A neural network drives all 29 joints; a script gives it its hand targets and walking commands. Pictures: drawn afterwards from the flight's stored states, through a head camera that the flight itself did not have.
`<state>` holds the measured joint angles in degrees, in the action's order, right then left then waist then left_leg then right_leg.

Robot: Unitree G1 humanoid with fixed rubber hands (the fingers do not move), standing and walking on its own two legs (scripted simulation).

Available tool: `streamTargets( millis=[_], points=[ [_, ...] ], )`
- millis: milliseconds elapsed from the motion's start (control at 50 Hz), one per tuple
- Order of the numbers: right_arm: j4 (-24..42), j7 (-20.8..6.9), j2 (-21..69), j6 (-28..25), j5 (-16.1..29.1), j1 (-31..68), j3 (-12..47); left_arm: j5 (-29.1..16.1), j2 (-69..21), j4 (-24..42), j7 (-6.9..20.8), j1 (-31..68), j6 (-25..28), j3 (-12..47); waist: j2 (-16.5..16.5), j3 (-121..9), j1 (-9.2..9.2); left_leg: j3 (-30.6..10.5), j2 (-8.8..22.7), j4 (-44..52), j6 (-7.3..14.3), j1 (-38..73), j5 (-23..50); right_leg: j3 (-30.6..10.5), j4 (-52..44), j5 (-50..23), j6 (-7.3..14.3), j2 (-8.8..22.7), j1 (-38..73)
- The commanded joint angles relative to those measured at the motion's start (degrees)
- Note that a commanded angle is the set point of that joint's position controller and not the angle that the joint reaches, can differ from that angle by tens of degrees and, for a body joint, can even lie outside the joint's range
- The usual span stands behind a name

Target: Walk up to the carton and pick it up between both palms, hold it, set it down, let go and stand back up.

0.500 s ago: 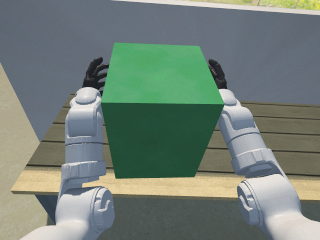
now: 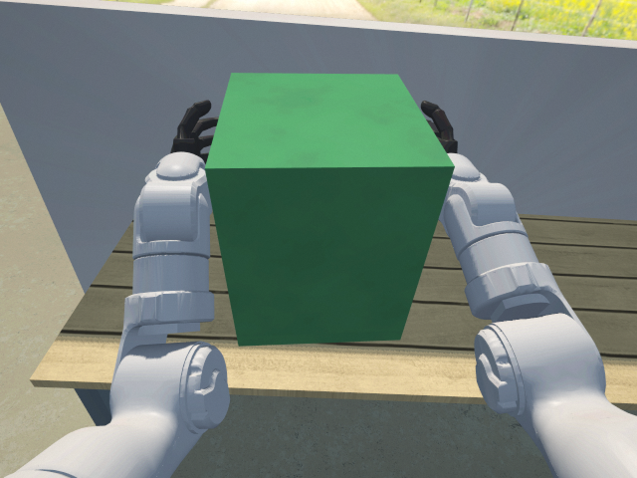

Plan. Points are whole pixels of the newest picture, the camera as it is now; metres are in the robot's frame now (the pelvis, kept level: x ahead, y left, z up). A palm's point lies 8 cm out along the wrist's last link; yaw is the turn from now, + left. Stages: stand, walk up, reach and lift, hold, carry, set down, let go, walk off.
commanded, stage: hold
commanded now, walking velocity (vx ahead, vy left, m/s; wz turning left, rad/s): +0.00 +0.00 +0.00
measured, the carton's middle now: (318, 210) +0.36 +0.00 +0.21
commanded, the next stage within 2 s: none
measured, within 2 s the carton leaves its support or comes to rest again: neither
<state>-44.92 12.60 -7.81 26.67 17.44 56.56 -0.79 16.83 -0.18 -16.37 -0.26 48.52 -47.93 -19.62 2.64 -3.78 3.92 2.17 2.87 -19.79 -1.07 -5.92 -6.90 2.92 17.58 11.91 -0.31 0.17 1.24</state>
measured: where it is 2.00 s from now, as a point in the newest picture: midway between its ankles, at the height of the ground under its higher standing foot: outside the picture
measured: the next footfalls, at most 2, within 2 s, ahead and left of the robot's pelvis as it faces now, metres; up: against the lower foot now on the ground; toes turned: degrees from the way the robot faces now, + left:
none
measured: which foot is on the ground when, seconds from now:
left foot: down 0.00-1.00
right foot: down 0.00-1.00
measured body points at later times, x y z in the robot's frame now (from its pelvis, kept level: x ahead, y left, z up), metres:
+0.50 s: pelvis +0.01 +0.00 +0.00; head -0.07 +0.02 +0.44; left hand +0.39 +0.16 +0.26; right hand +0.40 -0.14 +0.27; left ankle +0.05 +0.13 -0.75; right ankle -0.02 -0.12 -0.75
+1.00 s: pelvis +0.01 +0.00 +0.00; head -0.07 +0.02 +0.44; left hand +0.38 +0.16 +0.26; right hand +0.40 -0.14 +0.27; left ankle +0.05 +0.13 -0.75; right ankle -0.02 -0.12 -0.75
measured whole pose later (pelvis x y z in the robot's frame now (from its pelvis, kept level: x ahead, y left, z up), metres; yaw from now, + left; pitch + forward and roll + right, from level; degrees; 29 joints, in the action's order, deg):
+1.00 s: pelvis +0.01 +0.00 +0.00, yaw +1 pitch -7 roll -1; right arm -43.1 14.6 -8.1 28.2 19.8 55.9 1.1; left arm 15.6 0.3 -15.8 0.2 47.7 -48.1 -20.0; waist 2.4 -4.1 4.2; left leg 1.4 2.9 -20.4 -1.4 -5.3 -7.7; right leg 3.5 17.3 12.4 -0.2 0.0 2.6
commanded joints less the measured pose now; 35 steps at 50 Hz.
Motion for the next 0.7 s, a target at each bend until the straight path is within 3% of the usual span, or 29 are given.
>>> streamTargets(
  millis=[0,100,220,280,380,520,680],
  points=[
    [18.9,-4.4,37.4,-1.3,8.8,45.4,16.1,-10.0,-30.5,5.1,7.1,40.3,4.6,24.7,-3.7,-21.3,0.27,-0.6,-5.1,-0.6,-0.1,13.8,10.5,-0.5,-3.8,-11.2,-4.3,-4.4,-5.5],
    [15.7,-4.4,36.4,-0.5,7.6,43.7,14.1,-8.1,-29.4,2.1,8.2,38.6,4.0,22.2,-3.0,-16.7,-0.11,-0.2,-5.0,1.4,0.4,11.2,6.5,-0.6,-4.7,-6.9,-4.0,-4.1,-5.7],
    [20.5,-3.5,37.4,-0.8,9.9,45.5,15.9,-10.1,-31.2,5.9,8.0,40.5,4.7,25.5,-4.5,-21.0,1.20,-1.0,-5.3,-1.3,-1.0,14.3,13.6,-0.6,-3.7,-14.5,-4.5,-4.4,-4.3],
    [20.8,-3.1,37.2,-0.3,10.1,44.1,16.4,-10.2,-30.7,6.7,7.9,39.7,4.5,25.6,-4.2,-20.1,1.57,-0.9,-5.5,-1.2,-1.1,14.3,13.4,-0.5,-3.6,-14.9,-4.8,-4.3,-4.4],
    [19.8,-3.2,36.7,0.4,9.4,42.8,15.9,-9.1,-30.0,6.0,8.3,38.4,3.8,24.5,-4.1,-17.8,1.03,-0.8,-5.3,0.0,-0.9,12.9,10.6,-0.4,-3.9,-11.5,-4.4,-4.3,-4.4],
    [22.7,-3.1,37.4,0.2,10.4,44.1,17.4,-9.9,-30.6,8.0,7.9,39.1,3.9,25.8,-4.4,-20.3,0.74,-1.0,-5.3,-1.2,-1.2,14.5,13.6,-0.3,-3.5,-14.1,-4.4,-4.6,-4.1],
    [20.9,-3.4,37.1,0.5,9.2,43.5,16.3,-9.0,-30.1,6.0,8.2,38.4,3.5,24.5,-3.4,-17.9,0.45,-0.6,-5.2,0.1,-0.5,13.0,10.0,-0.5,-4.0,-10.9,-4.2,-4.5,-4.7]
  ],
)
